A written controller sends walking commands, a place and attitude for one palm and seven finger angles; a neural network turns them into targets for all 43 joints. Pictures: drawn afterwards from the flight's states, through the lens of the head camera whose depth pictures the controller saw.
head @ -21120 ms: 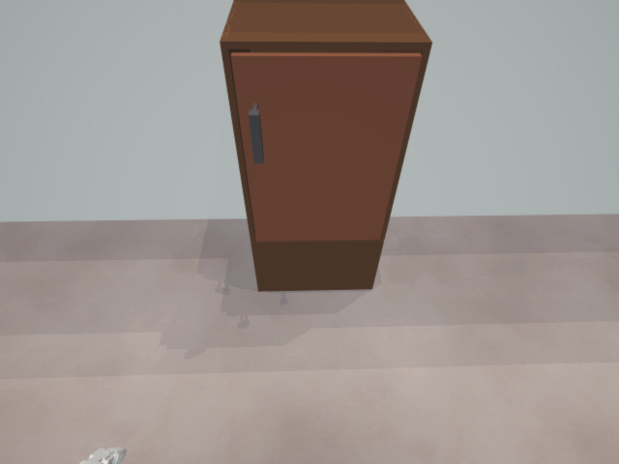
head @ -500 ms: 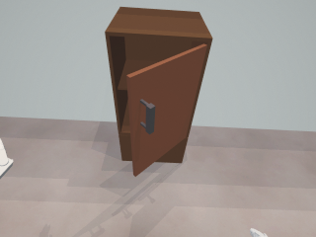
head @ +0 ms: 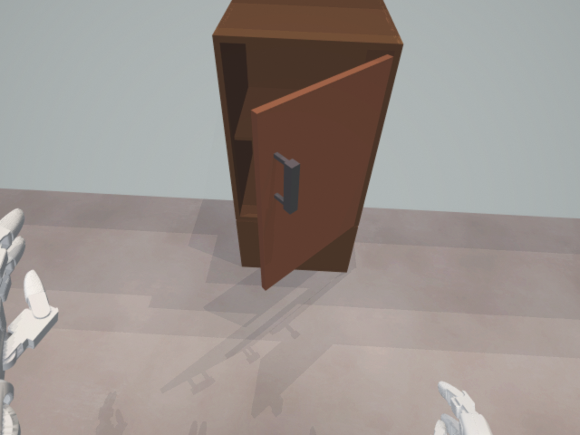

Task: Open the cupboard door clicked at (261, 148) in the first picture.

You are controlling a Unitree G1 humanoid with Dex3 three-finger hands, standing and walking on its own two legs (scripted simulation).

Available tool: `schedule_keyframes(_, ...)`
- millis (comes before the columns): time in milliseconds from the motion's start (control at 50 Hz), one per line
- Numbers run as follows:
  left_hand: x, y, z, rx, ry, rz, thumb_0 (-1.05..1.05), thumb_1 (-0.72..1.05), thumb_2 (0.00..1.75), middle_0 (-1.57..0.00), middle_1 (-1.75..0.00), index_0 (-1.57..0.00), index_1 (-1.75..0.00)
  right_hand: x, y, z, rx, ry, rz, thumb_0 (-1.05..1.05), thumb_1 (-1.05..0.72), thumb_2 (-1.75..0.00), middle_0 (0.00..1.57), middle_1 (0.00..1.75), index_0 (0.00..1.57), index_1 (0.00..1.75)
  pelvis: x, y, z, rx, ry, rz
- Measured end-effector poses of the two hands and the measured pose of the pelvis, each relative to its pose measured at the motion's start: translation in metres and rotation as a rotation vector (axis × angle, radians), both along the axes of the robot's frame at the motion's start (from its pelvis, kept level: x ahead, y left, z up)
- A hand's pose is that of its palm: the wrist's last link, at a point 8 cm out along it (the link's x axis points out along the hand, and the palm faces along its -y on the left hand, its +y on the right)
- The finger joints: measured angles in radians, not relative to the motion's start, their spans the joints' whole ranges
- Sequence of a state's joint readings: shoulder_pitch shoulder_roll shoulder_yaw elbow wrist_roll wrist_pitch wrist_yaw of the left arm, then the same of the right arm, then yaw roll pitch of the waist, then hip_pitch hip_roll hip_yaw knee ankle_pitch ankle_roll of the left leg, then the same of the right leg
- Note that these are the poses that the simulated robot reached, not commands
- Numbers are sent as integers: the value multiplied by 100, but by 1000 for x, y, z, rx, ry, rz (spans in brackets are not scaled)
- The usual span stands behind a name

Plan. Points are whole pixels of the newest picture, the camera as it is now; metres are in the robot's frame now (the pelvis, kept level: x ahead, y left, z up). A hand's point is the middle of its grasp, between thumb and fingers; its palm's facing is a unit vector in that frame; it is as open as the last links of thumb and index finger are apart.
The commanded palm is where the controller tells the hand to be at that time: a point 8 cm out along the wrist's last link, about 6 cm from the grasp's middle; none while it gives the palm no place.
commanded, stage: stop stepping back and stand still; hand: left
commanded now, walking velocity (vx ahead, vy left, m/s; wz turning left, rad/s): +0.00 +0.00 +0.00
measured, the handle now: (284, 182) +0.61 +0.07 -0.02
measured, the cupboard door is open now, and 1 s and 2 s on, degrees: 45 45 45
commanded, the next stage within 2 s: let the arm hang, fingers relaxed in 0.36 s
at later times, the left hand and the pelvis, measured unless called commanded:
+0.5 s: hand (55, 332) +0.19 +0.27 +0.12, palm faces +0.35 -0.81 -0.46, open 7.4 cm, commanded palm none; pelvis -0.02 +0.01 +0.00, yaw +2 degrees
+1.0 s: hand out of the picture -0.08 +0.20 -0.17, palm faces +0.06 -0.97 -0.24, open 7.2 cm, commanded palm none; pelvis -0.02 +0.00 +0.00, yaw +3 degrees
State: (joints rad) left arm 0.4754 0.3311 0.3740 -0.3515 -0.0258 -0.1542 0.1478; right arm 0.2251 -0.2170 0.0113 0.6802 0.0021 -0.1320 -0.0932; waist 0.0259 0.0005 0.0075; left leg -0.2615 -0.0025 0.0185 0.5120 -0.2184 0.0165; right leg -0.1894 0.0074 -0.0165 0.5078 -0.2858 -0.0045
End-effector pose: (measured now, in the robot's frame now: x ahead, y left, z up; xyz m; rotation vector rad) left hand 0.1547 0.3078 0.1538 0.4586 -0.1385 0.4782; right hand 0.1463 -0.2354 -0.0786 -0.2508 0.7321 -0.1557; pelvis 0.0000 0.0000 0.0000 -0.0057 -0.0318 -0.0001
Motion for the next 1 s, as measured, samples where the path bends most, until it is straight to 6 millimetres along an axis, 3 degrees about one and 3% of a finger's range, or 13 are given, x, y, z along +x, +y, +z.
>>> schedule_keyframes(100, -4, -20, 21, 58, -69, -133, 1, 89, 90, -21, -30, -21, -30, 5, 12, 21, 1, -89, 31, 2, -90, -90, 20, 30, 20, 30, -13, -1, 2, -2, 0, 2)
schedule_keyframes(200, -18, -12, 42, 157, -97, -143, 1, 88, 89, -21, -30, -22, -30, 2, 17, 24, 20, -107, 35, 1, -90, -90, 20, 30, 20, 30, -19, 1, 3, -21, 17, 6)
schedule_keyframes(340, -26, 12, 17, 83, 11, -35, 1, 89, 90, -21, -30, -22, -30, -14, 17, 7, 19, -19, 16, 1, -90, -90, 20, 30, 20, 30, -20, 9, 4, -29, 23, 6)
schedule_keyframes(460, -17, 4, 6, 36, 26, -51, 1, 89, 90, -21, -30, -21, -30, -24, 19, 3, 4, 29, 17, 1, -90, -90, 20, 30, 20, 30, -18, 10, 5, -13, 20, 13)
schedule_keyframes(500, -6, 3, -14, 34, 94, -98, 1, 89, 90, -20, -30, -21, -30, -24, 17, -7, 21, 53, 55, 1, -90, -90, 20, 30, 20, 30, -19, 11, 3, -18, 35, 31)
schedule_keyframes(540, 5, 4, -65, -51, 299, -108, 0, 89, 90, -20, -30, -21, -30, -26, 11, -21, 35, 115, 64, 1, -90, -90, 20, 30, 20, 30, -21, 14, 0, -21, 38, 35)
schedule_keyframes(580, 3, -1, -124, -151, 542, -101, 0, 90, 90, -20, -30, -20, -30, -31, 4, -33, 44, 163, 45, 1, -90, -90, 20, 30, 20, 30, -23, 16, -3, -19, 37, 33)
schedule_keyframes(640, -25, -23, -203, -290, 864, -97, 0, 90, 90, -20, -29, -20, -30, -47, -5, -40, 43, 223, 9, 1, -90, -90, 20, 30, 20, 30, -25, 15, -6, -9, 28, 25)
schedule_keyframes(680, -53, -44, -242, -382, 1029, -96, 0, 90, 90, -20, -29, -20, -30, -63, -10, -41, 30, 278, -9, 1, -90, -90, 20, 30, 20, 30, -26, 12, -6, -3, 21, 24)
schedule_keyframes(760, -118, -82, -291, -550, 1262, -66, 0, 92, 89, -20, -29, -21, -30, -101, -17, -42, 0, 428, -33, 1, -90, -90, 20, 30, 20, 30, -28, 5, -3, -4, 18, 32)
schedule_keyframes(820, -156, -79, -300, -594, 1348, 22, -1, 97, 89, -21, -30, -21, -30, -128, -18, -45, -8, 546, -40, 1, -91, -90, 20, 30, 20, 30, -30, -1, -1, -10, 22, 44)
schedule_keyframes(900, -202, -72, -299, -612, 1465, 113, -1, 97, 89, -20, -30, -21, -30, -154, -13, -52, 14, 649, -56, 1, -91, -90, 20, 30, 20, 30, -28, -2, 0, -15, 25, 51)
schedule_keyframes(1000, -235, -64, -288, -603, 1552, 202, 0, 94, 89, -20, -30, -21, -30, -166, 0, -62, 70, 692, -68, 1, -91, -90, 20, 30, 20, 30, -24, -3, 2, -12, 21, 48)
